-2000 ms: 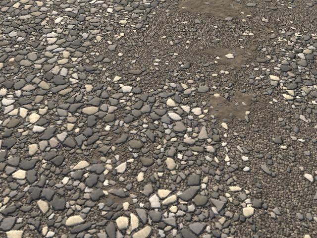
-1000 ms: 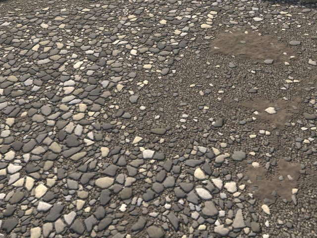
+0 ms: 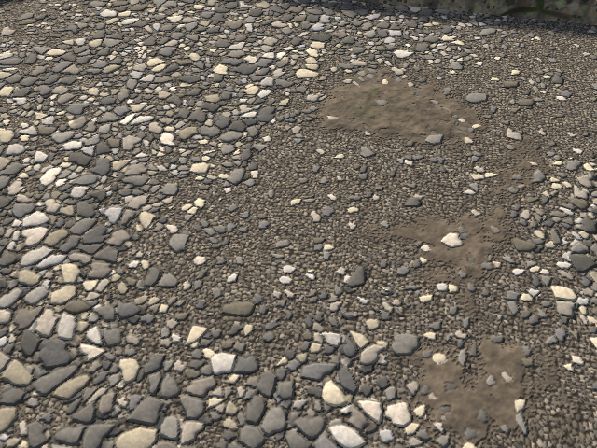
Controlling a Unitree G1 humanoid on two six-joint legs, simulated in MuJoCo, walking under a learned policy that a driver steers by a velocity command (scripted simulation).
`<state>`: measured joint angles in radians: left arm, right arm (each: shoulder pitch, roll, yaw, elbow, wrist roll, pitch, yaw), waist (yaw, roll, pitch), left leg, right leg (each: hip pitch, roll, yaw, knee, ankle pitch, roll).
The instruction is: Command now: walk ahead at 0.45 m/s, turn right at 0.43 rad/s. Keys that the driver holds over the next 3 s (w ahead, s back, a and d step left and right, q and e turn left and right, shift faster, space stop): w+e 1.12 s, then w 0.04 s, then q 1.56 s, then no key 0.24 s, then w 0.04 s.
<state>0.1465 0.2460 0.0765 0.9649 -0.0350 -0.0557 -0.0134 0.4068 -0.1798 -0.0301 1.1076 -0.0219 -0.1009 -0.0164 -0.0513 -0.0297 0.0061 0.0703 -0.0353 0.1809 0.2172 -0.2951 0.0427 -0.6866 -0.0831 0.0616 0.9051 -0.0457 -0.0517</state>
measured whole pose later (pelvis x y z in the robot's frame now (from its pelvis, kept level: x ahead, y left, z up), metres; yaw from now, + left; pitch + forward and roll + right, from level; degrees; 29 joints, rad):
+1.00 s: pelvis +0.56 -0.11 +0.00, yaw -35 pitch +2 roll +2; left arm 0.18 0.31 0.08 0.69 -0.03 -0.03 0.00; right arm 0.30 -0.27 -0.07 0.85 -0.01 -0.11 0.00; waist -0.06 -0.05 0.03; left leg -0.10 -0.02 0.14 0.27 -0.20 0.02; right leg -0.71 -0.10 0.07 0.99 -0.15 -0.01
